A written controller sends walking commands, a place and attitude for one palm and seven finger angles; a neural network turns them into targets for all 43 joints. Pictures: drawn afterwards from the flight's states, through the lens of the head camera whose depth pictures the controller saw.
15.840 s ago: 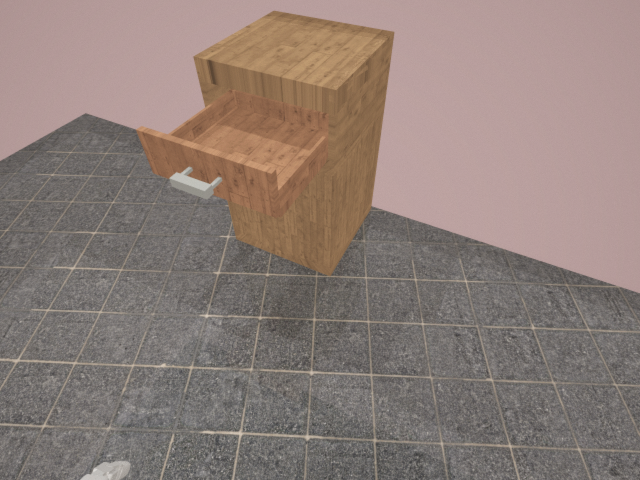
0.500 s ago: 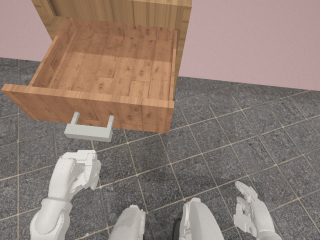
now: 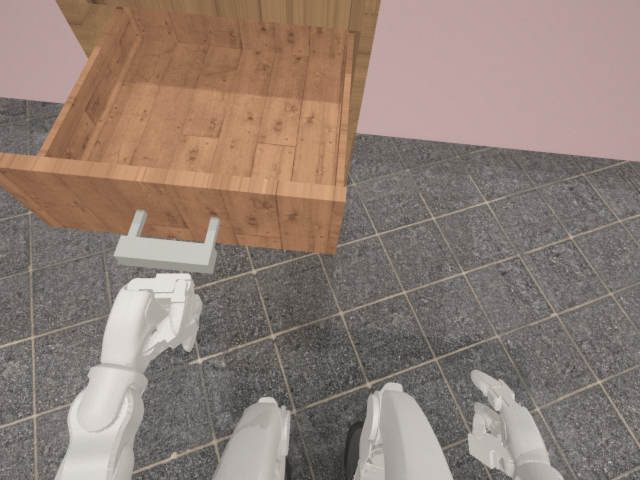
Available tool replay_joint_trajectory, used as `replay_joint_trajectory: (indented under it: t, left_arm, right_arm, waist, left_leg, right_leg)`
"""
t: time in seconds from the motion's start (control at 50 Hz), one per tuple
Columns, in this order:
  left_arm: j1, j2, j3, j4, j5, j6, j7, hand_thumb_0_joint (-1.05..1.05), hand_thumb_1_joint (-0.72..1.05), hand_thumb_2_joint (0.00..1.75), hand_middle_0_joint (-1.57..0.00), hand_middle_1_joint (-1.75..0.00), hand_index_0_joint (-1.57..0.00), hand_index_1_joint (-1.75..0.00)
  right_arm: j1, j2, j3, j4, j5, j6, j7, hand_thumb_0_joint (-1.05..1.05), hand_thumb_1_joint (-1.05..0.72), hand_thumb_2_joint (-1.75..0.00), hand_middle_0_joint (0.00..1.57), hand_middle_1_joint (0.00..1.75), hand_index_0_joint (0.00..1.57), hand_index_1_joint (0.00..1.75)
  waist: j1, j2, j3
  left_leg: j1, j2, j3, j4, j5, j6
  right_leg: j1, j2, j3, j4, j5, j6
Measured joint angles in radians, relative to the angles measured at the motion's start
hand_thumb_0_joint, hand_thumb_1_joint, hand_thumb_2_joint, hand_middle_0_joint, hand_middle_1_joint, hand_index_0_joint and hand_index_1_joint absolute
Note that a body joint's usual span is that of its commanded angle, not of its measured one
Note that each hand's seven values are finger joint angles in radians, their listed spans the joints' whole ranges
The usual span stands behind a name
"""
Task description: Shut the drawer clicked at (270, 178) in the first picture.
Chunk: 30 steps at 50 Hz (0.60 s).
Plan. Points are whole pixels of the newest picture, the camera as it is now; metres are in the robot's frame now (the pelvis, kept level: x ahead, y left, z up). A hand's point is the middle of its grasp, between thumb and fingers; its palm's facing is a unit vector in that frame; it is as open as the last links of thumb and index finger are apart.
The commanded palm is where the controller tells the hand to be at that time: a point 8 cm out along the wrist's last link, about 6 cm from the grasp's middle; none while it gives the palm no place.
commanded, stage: bring the fist close to the handle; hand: left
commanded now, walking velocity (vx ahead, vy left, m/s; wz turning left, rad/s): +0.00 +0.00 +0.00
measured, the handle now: (172, 238) +0.39 +0.20 +0.01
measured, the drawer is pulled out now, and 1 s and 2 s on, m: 0.29 0.21 0.09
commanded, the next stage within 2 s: push the drawer shut in 0.10 s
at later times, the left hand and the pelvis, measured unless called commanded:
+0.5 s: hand (198, 302) +0.31 +0.16 +0.01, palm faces -0.09 -0.99 -0.06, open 3.2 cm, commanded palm +0.31 +0.21 +0.02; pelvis +0.00 +0.00 +0.00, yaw +0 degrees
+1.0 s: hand (210, 250) +0.38 +0.16 +0.01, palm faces -0.09 -0.99 -0.06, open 3.2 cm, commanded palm +0.37 +0.20 +0.02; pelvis -0.01 +0.00 +0.00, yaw +0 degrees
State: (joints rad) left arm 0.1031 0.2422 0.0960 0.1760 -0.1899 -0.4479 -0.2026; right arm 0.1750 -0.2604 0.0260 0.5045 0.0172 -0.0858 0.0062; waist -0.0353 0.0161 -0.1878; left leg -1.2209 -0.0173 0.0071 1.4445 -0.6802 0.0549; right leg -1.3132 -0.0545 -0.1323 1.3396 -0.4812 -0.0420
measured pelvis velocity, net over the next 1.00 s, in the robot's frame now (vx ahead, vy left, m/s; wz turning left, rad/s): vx -0.01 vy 0.00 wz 0.00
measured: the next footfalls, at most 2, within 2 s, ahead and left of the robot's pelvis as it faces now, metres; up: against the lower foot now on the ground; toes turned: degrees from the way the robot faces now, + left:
none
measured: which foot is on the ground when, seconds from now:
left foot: down 0.00-1.00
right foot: down 0.00-1.00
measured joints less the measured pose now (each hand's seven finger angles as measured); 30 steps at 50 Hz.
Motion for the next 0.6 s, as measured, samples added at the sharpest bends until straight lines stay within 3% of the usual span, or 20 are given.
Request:
replay_joint_trajectory:
  t: [0.28,0.6]
  left_arm:
    - [-0.019,0.002,-0.003,0.016,0.007,-0.003,0.006,0.02,0.9,0.9,-1.4,-1.6,-1.4,-1.6]
    - [-0.175,0.008,-0.003,0.129,0.023,0.004,0.018,0.0,0.88,0.94,-1.4,-1.6,-1.4,-1.6]
  right_arm:
    - [-0.013,0.002,-0.001,-0.008,-0.001,0.005,-0.001,0.01,-0.9,-0.9,0.2,0.3,0.2,0.3]
    - [-0.014,-0.001,0.006,0.033,-0.005,0.008,-0.01,0.01,-0.9,-0.89,0.2,0.3,0.2,0.3]
  waist:
    - [-0.003,-0.003,-0.001]
    - [0.0,0.001,0.007]
  left_leg:
    - [0.004,0.001,-0.003,-0.002,-0.003,-0.003]
    - [-0.016,-0.006,-0.008,0.004,0.007,-0.003]
  right_leg:
    - [0.004,0.001,-0.002,-0.001,-0.004,-0.002]
    - [-0.01,-0.006,-0.007,0.002,0.004,-0.001]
